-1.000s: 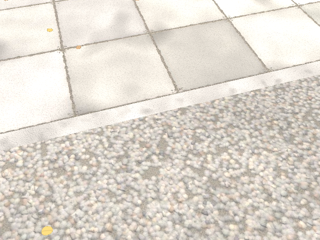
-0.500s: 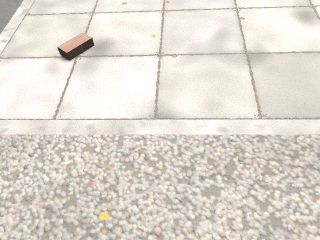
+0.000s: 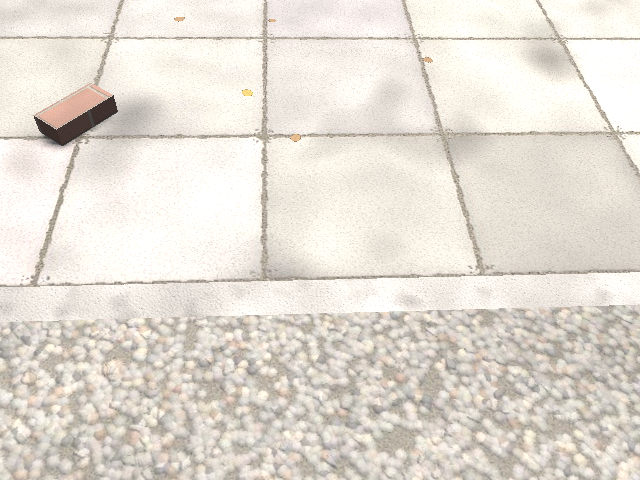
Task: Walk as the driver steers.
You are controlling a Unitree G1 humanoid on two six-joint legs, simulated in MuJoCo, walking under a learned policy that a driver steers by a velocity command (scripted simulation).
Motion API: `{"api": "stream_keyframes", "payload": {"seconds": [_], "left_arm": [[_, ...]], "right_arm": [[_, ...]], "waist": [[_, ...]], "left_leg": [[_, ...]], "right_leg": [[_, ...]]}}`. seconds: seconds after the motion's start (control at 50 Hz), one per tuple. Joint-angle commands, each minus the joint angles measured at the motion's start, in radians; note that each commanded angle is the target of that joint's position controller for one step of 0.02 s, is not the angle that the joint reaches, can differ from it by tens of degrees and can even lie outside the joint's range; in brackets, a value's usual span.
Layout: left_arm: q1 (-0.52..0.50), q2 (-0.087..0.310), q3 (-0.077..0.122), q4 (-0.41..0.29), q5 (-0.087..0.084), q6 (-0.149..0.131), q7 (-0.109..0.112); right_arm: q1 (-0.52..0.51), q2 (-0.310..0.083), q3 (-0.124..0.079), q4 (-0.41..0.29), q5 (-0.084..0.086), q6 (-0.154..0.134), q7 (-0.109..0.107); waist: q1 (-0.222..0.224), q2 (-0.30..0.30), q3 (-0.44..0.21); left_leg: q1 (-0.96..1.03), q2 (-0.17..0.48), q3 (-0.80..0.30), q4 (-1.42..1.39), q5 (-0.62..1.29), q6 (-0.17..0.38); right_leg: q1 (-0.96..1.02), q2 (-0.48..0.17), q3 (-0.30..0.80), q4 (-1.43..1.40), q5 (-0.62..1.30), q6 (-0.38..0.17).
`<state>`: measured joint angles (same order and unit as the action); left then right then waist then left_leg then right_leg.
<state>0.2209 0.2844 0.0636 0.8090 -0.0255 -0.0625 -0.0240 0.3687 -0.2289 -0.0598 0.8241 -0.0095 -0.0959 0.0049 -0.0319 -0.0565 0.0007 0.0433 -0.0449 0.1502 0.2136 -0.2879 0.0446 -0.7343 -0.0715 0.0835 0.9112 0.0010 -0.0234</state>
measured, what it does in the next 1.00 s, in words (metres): walks ahead, turning right: right foot, then left foot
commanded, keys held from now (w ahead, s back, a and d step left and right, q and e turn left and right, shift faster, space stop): w+e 0.40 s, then w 0.60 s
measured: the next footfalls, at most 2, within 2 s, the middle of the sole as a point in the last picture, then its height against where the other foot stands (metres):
right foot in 0.20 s outside the picture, level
left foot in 0.70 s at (302, 436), level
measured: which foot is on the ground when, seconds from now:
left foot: down 0.00-0.22, up 0.24-0.68, down 0.70-1.00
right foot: up 0.00-0.18, down 0.20-0.70, up 0.72-1.00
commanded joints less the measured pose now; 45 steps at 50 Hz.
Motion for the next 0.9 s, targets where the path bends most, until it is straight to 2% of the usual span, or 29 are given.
{"api": "stream_keyframes", "payload": {"seconds": [0.02, 0.08, 0.14, 0.16, 0.18, 0.2, 0.22, 0.24, 0.26, 0.28, 0.3, 0.32, 0.34, 0.36, 0.42, 0.5, 0.58, 0.64, 0.66, 0.68, 0.7, 0.72, 0.74, 0.76, 0.78, 0.8, 0.82, 0.84, 0.9], "left_arm": [[-0.139, 0.003, -0.014, -0.117, 0.007, -0.014, -0.017], [-0.219, -0.003, -0.021, -0.175, 0.000, -0.016, -0.043], [-0.202, 0.040, -0.003, -0.210, -0.003, -0.009, -0.057], [-0.149, 0.065, 0.010, -0.208, -0.004, -0.004, -0.057], [-0.039, 0.108, 0.031, -0.192, -0.007, 0.001, -0.053], [0.115, 0.164, 0.061, -0.160, -0.004, 0.005, -0.038], [0.216, 0.243, 0.079, -0.138, 0.003, 0.019, -0.012], [0.180, 0.284, 0.079, -0.170, 0.009, 0.004, -0.014], [0.196, 0.196, 0.060, -0.167, 0.013, 0.000, -0.013], [0.146, 0.161, 0.049, -0.167, 0.012, -0.007, -0.012], [0.070, 0.143, 0.042, -0.182, 0.007, -0.011, -0.015], [0.009, 0.115, 0.034, -0.200, 0.010, -0.013, -0.013], [-0.022, 0.109, 0.030, -0.216, 0.021, -0.013, -0.009], [-0.033, 0.111, 0.032, -0.216, 0.019, -0.016, -0.006], [-0.006, 0.133, 0.035, -0.193, 0.018, -0.022, 0.009], [0.063, 0.126, 0.028, -0.154, 0.009, -0.016, 0.021], [0.135, 0.146, 0.028, -0.120, 0.005, -0.012, 0.017], [0.145, 0.151, 0.029, -0.108, 0.009, -0.002, 0.020], [0.135, 0.154, 0.030, -0.107, 0.009, 0.003, 0.021], [0.114, 0.145, 0.026, -0.112, 0.009, 0.006, 0.022], [0.104, 0.111, 0.013, -0.122, 0.016, 0.005, 0.021], [0.180, 0.053, -0.008, -0.141, 0.020, -0.005, 0.022], [0.252, 0.034, -0.018, -0.133, 0.004, -0.019, 0.022], [0.169, 0.125, 0.001, -0.137, -0.012, -0.021, 0.020], [0.073, 0.141, 0.005, -0.160, -0.010, -0.022, 0.018], [0.022, 0.127, 0.003, -0.174, 0.007, -0.023, 0.018], [0.016, 0.114, 0.006, -0.176, 0.017, -0.022, 0.017], [0.037, 0.098, 0.006, -0.171, 0.016, -0.017, 0.016], [0.050, 0.063, -0.001, -0.160, 0.020, -0.005, 0.019]], "right_arm": [[-0.034, -0.151, -0.031, -0.053, 0.008, -0.020, -0.018], [0.012, -0.170, -0.034, -0.026, 0.017, -0.005, -0.027], [-0.004, -0.217, -0.043, -0.032, 0.017, 0.021, -0.039], [-0.009, -0.232, -0.047, -0.037, 0.016, 0.031, -0.045], [-0.018, -0.247, -0.049, -0.041, 0.014, 0.040, -0.047], [-0.041, -0.249, -0.046, -0.052, 0.022, 0.040, -0.049], [0.000, -0.172, -0.020, -0.079, -0.005, 0.023, -0.043], [0.088, -0.073, 0.018, -0.124, 0.004, -0.015, -0.018], [-0.056, -0.183, -0.008, -0.143, 0.034, -0.052, -0.001], [-0.123, -0.192, -0.009, -0.177, 0.057, -0.064, 0.005], [-0.132, -0.174, -0.005, -0.174, 0.039, -0.064, -0.003], [-0.120, -0.179, -0.013, -0.165, 0.018, -0.055, -0.010], [-0.093, -0.181, -0.017, -0.163, 0.011, -0.039, -0.009], [-0.078, -0.176, -0.018, -0.165, 0.002, -0.026, -0.011], [-0.120, -0.144, -0.008, -0.184, -0.014, -0.002, -0.021], [-0.272, -0.101, 0.014, -0.209, -0.008, -0.009, -0.015], [-0.380, -0.127, 0.010, -0.240, 0.015, -0.026, 0.009], [-0.371, -0.158, -0.004, -0.253, 0.016, -0.038, 0.022], [-0.334, -0.165, -0.009, -0.247, 0.017, -0.040, 0.022], [-0.248, -0.181, -0.021, -0.225, 0.014, -0.043, 0.019], [-0.113, -0.222, -0.038, -0.201, 0.003, -0.046, 0.012], [0.038, -0.307, -0.059, -0.184, -0.015, -0.046, 0.006], [0.115, -0.295, -0.063, -0.141, 0.001, -0.034, 0.020], [0.090, -0.212, -0.040, -0.146, 0.021, -0.028, 0.020], [0.019, -0.182, -0.029, -0.156, 0.021, -0.019, 0.015], [-0.036, -0.167, -0.020, -0.163, 0.012, -0.012, 0.015], [-0.069, -0.150, -0.012, -0.166, 0.005, -0.013, 0.017], [-0.085, -0.142, -0.008, -0.166, 0.000, -0.015, 0.019], [-0.079, -0.158, -0.012, -0.141, 0.010, -0.025, 0.019]], "waist": [[-0.019, 0.112, 0.111], [-0.034, 0.104, 0.126], [0.014, 0.150, 0.046], [0.051, 0.174, 0.000], [0.111, 0.187, -0.065], [0.202, 0.155, -0.139], [0.191, -0.041, -0.231], [0.090, -0.203, -0.392], [0.171, -0.050, -0.367], [0.139, 0.004, -0.204], [0.076, 0.121, -0.104], [0.038, 0.122, -0.063], [0.006, 0.083, -0.044], [-0.008, 0.063, -0.035], [-0.003, 0.038, -0.010], [0.078, -0.004, -0.006], [0.133, -0.028, 0.008], [0.112, -0.052, 0.008], [0.086, -0.066, 0.004], [0.035, -0.063, -0.032], [-0.029, -0.030, -0.140], [-0.049, 0.153, -0.309], [-0.041, 0.375, -0.368], [-0.066, 0.245, -0.239], [-0.058, 0.159, -0.115], [-0.034, 0.106, -0.042], [-0.007, 0.106, -0.004], [0.017, 0.135, -0.004], [0.035, 0.149, -0.004]], "left_leg": [[-0.098, 0.259, -0.025, -0.108, 0.483, 0.084], [0.007, 0.295, 0.005, -0.062, 0.583, 0.071], [0.095, 0.313, 0.041, 0.105, 1.021, 0.053], [0.111, 0.315, 0.046, 0.207, 1.170, 0.050], [0.080, 0.311, 0.045, 0.367, 1.226, 0.045], [-0.055, 0.272, 0.060, 0.599, 1.117, 0.019], [-0.353, 0.184, 0.046, 0.941, 0.419, -0.012], [-0.723, -0.025, -0.151, 1.270, -0.306, -0.051], [-0.817, 0.033, -0.301, 1.294, -0.238, -0.022], [-0.845, 0.073, -0.281, 1.216, -0.148, -0.003], [-0.803, 0.118, -0.266, 1.118, -0.089, -0.007], [-0.743, 0.148, -0.259, 1.039, -0.052, -0.020], [-0.685, 0.166, -0.259, 1.014, -0.028, -0.032], [-0.661, 0.171, -0.246, 0.982, -0.014, -0.052], [-0.653, 0.167, -0.206, 0.844, 0.084, -0.105], [-0.600, 0.130, -0.178, 0.515, 0.366, -0.110], [-0.600, 0.098, -0.181, 0.367, 0.386, -0.082], [-0.596, 0.082, -0.184, 0.305, 0.253, -0.033], [-0.550, 0.071, -0.172, 0.285, 0.214, -0.014], [-0.431, 0.048, -0.147, 0.241, 0.221, 0.013], [-0.214, 0.113, -0.202, 0.263, 0.263, 0.064], [0.165, 0.322, -0.506, 0.277, 0.230, 0.192], [0.320, 0.444, -0.876, 0.131, -0.026, 0.281], [0.248, 0.426, -0.859, 0.090, -0.210, 0.240], [0.116, 0.392, -0.720, 0.072, -0.181, 0.202], [-0.011, 0.346, -0.620, 0.045, -0.080, 0.191], [-0.096, 0.309, -0.552, 0.016, 0.013, 0.184], [-0.147, 0.280, -0.501, -0.008, 0.075, 0.178], [-0.192, 0.252, -0.389, -0.046, 0.252, 0.194]], "right_leg": [[0.008, 0.004, -0.069, -0.169, 0.116, -0.010], [-0.010, 0.015, -0.111, -0.261, 0.072, -0.044], [0.099, 0.086, -0.188, -0.271, -0.072, -0.097], [0.176, 0.120, -0.210, -0.263, -0.132, -0.120], [0.327, 0.150, -0.212, -0.276, -0.161, -0.148], [0.588, 0.164, -0.175, -0.365, -0.099, -0.190], [0.903, -0.034, 0.125, -0.356, -0.063, -0.252], [1.182, -0.276, 0.746, -0.514, -0.268, -0.476], [1.141, -0.244, 0.710, -0.607, -0.326, -0.407], [0.989, -0.211, 0.553, -0.624, -0.286, -0.355], [0.811, -0.162, 0.443, -0.638, -0.185, -0.317], [0.694, -0.120, 0.362, -0.653, -0.098, -0.298], [0.604, -0.093, 0.322, -0.679, -0.055, -0.294], [0.547, -0.078, 0.301, -0.696, -0.015, -0.299], [0.434, -0.042, 0.194, -0.707, 0.089, -0.291], [0.435, 0.012, 0.106, -0.676, 0.012, -0.219], [0.546, -0.056, 0.181, -0.627, -0.076, -0.214], [0.661, -0.114, 0.254, -0.563, -0.015, -0.194], [0.676, -0.118, 0.259, -0.534, 0.048, -0.181], [0.673, -0.085, 0.235, -0.454, 0.182, -0.160], [0.613, -0.027, 0.182, -0.269, 0.230, -0.126], [0.326, 0.092, 0.083, 0.080, -0.013, -0.058], [0.062, 0.175, 0.065, 0.306, -0.568, -0.014], [-0.054, 0.115, 0.108, 0.400, -0.534, -0.018], [-0.082, 0.065, 0.060, 0.397, -0.440, -0.020], [-0.059, 0.028, 0.028, 0.343, -0.366, -0.018], [-0.020, -0.004, 0.021, 0.284, -0.314, -0.014], [0.032, -0.022, 0.014, 0.250, -0.284, -0.008], [0.052, -0.034, -0.018, 0.165, -0.231, 0.018]]}}
Keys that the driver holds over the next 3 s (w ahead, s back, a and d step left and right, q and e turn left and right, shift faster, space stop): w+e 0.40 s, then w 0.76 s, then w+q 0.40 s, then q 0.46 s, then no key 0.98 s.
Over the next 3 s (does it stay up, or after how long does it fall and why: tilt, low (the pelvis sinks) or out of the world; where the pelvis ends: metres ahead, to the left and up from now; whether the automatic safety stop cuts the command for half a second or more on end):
stays up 1.04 -0.20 -0.01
